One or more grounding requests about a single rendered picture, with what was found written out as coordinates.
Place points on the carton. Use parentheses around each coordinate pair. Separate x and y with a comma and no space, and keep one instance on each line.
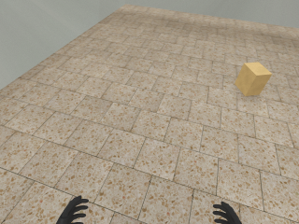
(252,78)

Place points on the left robot hand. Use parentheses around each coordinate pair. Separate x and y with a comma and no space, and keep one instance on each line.
(67,216)

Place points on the right robot hand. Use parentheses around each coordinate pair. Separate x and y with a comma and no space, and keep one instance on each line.
(229,214)

